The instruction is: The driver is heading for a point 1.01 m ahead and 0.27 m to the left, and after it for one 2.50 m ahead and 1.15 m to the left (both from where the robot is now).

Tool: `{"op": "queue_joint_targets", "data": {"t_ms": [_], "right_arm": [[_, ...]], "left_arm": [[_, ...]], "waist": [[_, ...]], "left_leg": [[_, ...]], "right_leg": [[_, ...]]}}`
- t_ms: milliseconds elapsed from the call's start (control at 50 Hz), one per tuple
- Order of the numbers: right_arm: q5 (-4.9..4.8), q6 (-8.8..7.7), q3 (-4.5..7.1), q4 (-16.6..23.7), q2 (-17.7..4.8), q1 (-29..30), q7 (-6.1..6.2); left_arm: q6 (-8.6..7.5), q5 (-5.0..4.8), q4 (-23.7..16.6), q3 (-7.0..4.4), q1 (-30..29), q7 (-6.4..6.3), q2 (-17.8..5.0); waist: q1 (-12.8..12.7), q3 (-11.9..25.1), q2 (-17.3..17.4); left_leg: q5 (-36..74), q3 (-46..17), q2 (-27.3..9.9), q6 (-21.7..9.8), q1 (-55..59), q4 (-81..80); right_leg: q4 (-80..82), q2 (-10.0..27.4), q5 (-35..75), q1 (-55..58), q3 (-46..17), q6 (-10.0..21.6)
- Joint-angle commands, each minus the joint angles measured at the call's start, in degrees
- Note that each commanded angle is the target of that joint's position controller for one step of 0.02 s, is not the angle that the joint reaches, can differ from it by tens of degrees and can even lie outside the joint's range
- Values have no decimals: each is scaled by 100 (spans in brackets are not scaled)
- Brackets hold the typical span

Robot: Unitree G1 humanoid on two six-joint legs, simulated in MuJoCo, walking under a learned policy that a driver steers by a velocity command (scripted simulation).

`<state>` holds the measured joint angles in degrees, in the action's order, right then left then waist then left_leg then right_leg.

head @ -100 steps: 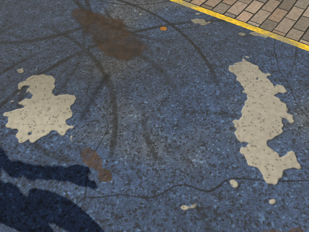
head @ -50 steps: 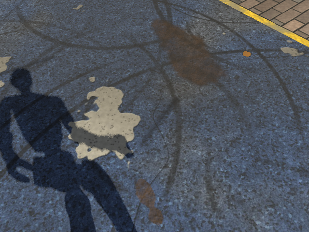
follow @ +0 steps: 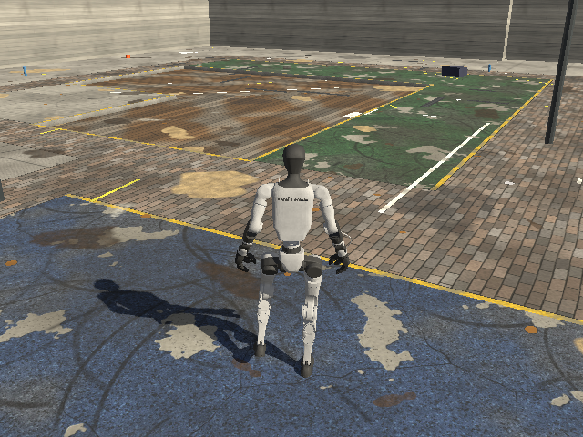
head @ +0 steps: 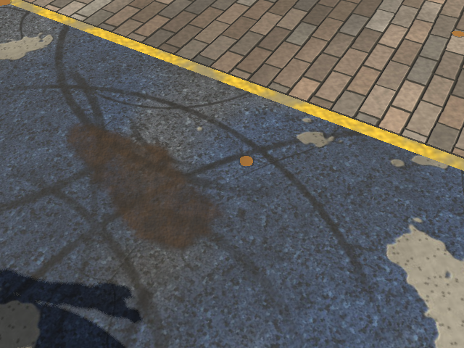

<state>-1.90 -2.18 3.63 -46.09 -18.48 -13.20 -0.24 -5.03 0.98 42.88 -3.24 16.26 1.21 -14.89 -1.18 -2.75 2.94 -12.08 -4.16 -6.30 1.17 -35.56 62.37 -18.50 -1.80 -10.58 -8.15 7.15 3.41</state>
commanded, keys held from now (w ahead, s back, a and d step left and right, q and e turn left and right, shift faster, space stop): w+q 0.72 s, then w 0.20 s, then no key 0.08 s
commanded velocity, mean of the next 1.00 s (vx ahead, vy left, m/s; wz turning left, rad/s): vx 0.49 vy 0.00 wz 0.46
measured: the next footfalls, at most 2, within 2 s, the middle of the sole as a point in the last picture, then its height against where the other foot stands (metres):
left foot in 0.30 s outside the picture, level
right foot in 0.78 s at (239, 290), level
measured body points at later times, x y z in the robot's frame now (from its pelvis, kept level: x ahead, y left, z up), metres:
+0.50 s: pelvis +0.28 +0.08 +0.00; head +0.31 +0.10 +0.44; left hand +0.36 +0.39 -0.10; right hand +0.45 -0.17 -0.11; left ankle +0.28 +0.15 -0.75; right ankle +0.34 -0.10 -0.66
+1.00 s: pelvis +0.56 +0.12 +0.00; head +0.59 +0.12 +0.45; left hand +0.48 +0.39 -0.11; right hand +0.82 -0.04 -0.11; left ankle +0.51 +0.25 -0.68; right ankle +0.62 +0.03 -0.75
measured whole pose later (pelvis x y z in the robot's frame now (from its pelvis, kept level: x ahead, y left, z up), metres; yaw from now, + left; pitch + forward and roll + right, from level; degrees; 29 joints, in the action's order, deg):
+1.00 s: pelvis +0.56 +0.12 +0.00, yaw +30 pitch +1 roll -1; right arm -0.3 -2.5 3.1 -39.4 -17.2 -12.8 0.3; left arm -5.6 0.4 46.3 -2.9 17.6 1.2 -14.8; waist -2.4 -1.6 2.8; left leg -18.8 -3.5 -2.2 0.0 -31.6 59.1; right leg -20.5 -2.7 -9.9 -11.6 0.7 2.4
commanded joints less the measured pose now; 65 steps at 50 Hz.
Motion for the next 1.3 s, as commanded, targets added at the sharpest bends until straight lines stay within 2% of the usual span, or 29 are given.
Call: {"op": "queue_joint_targets", "data": {"t_ms": [20,200,240,280,300,320,340,360,380,420,500,600,680,760,780,800,820,840,880,940,1000,1060,1140,1200,1220,1240,1260,1280,1300], "right_arm": [[32,5,54,286,-188,-110,5],[74,-47,-58,953,-56,1210,-327],[70,-19,19,1036,-201,1026,-365],[44,24,242,853,-571,-47,-323],[33,62,440,627,-931,-984,-228],[4,88,592,578,-1596,-1222,-114],[50,-21,501,819,-1504,-1167,-161],[89,-101,379,794,-1071,-1041,-195],[73,-151,330,790,-900,-785,-192],[103,-166,213,932,-535,-119,-155],[126,-185,236,982,-654,-80,-28],[68,-92,272,844,-786,-440,113],[26,-26,276,717,-767,-726,142],[88,13,223,736,-542,-572,148],[147,-4,97,777,-225,-637,117],[41,-54,-15,864,129,-1401,120],[-33,-88,-5,795,-184,-1557,129],[-46,-92,102,790,-607,-1040,121],[107,-117,104,991,-582,-192,112],[119,-120,73,983,-302,-217,44],[222,-100,-36,1061,-20,-11,61],[197,-110,-98,1049,79,301,20],[188,-107,-43,1149,-71,756,-45],[306,-162,73,1004,-289,384,-12],[381,-177,160,993,-652,115,57],[499,-103,190,1038,-877,-130,127],[416,12,121,995,-528,-298,124],[303,81,89,958,-424,-230,101],[231,118,110,947,-481,9,111]], "left_arm": [[-172,30,-261,-191,-325,-83,-689],[92,-175,172,-343,180,-196,-1113],[184,-202,161,-386,74,-237,-1277],[280,-239,117,-399,-71,-281,-1375],[265,-226,77,-341,-69,-303,-1274],[162,-10,-194,-125,374,-256,-545],[-73,-78,-302,-24,275,-179,-520],[-217,-313,-458,-141,-410,-101,-968],[-303,-344,-547,-114,-619,-91,-942],[-289,-93,-436,-172,-549,-166,-970],[-59,3,-459,-133,-481,-162,-737],[-83,-56,-733,2,-1582,-109,-476],[-179,-149,-846,-68,-1894,-5,-716],[-285,-113,-572,-242,-880,-1,-1000],[-314,-5,-486,-307,-189,-32,-1207],[-266,98,-316,-440,474,-34,-1728],[-230,-81,-167,-399,670,39,-1431],[-208,-152,-232,-278,369,36,-1014],[-130,-69,-248,-172,-99,16,-750],[-155,-46,-159,-89,-243,-8,-590],[-154,-77,5,-134,-251,-35,-846],[-30,-122,152,-160,-182,-96,-1013],[97,-182,382,-134,61,-125,-1039],[160,-249,461,-85,-1,-132,-951],[118,-140,421,-18,130,-124,-782],[63,-31,431,125,684,-105,-379],[132,-136,460,147,798,-120,-446],[246,-243,430,-5,546,-136,-912],[369,-264,364,-78,291,-193,-1009]], "waist": [[135,20,-660],[-284,-392,-482],[-69,-92,-661],[587,598,-728],[1067,1093,-483],[660,1507,978],[633,2445,834],[862,1881,287],[686,1194,63],[212,605,-210],[22,475,-80],[445,272,180],[531,263,272],[-32,566,461],[-327,1241,108],[-147,2008,-1439],[-193,1938,-2005],[-310,1111,-1293],[-223,304,-669],[53,222,-916],[119,300,-786],[-9,550,-852],[-127,591,-883],[197,677,-699],[244,1025,-341],[126,1687,584],[315,2255,1069],[377,1930,698],[314,1466,482]], "left_leg": [[895,-269,-135,71,-292,-576],[1011,523,88,-372,-528,-2570],[456,861,417,-588,14,-2600],[189,1125,912,-897,1520,-2733],[458,776,957,-1136,3120,-3050],[30,-1929,-472,-1983,5076,-3280],[-755,-4542,-1286,-2708,5886,-4302],[-714,-3888,-1180,-2333,5598,-4597],[-341,-3071,-949,-2103,4803,-4597],[883,-2002,-485,-1806,3387,-4679],[1993,-1317,-176,-1829,2422,-4929],[1157,-973,225,-1408,2065,-4822],[596,-1591,-34,-1292,2488,-4419],[1164,-1803,14,-1003,2765,-3403],[917,-1448,323,-813,2393,-2153],[-762,-669,1180,-352,560,-179],[-2119,-670,1089,-249,-521,848],[-1678,-785,831,-245,-870,1215],[-985,-452,485,-254,-753,872],[-643,-209,206,-207,-168,96],[-476,78,229,13,130,-938],[663,302,382,58,806,-2053],[1164,237,548,-84,1192,-2926],[1892,262,640,-377,2272,-3963],[3866,-209,22,-608,3205,-3821],[5808,-1193,-1201,-1369,4720,-3293],[5608,-1830,-1797,-1946,4798,-3405],[4438,-1732,-1617,-1879,4340,-3663],[3385,-1488,-1421,-1692,3934,-3916]], "right_leg": [[1159,1505,1364,73,-567,773],[782,1868,2210,1378,250,532],[112,1863,4013,1575,413,398],[-1527,1673,5264,1330,593,193],[-2977,1423,4398,394,650,-42],[-5128,541,-92,-2064,534,-454],[-6185,-206,-2492,-3167,-930,-501],[-6254,157,-2058,-3757,-1359,-371],[-5813,406,-1541,-3795,-1281,-258],[-4895,787,-907,-3104,-1249,-311],[-4025,763,-365,-2609,-1055,-663],[-1813,352,1327,-2200,-958,-831],[-1089,205,1384,-1935,-1179,-706],[-679,224,849,-728,-1030,-245],[-778,852,640,506,-1582,83],[-433,2059,-474,2460,-3955,1001],[188,2484,-1948,2666,-5500,1294],[324,2280,-2306,2037,-4889,1082],[425,1788,-1085,811,-3467,864],[661,1414,608,165,-2550,836],[557,1407,3257,-14,-1756,965],[481,1167,3772,-100,-1142,780],[157,1259,3308,217,-1174,624],[-616,1022,2776,78,-1392,319],[-1224,706,2006,-344,-1278,45],[-2391,250,-434,-1548,-1060,-313],[-3494,117,-2964,-1885,-1116,-538],[-4155,208,-3182,-2188,-1215,-628],[-4559,286,-2908,-2530,-1104,-693]]}}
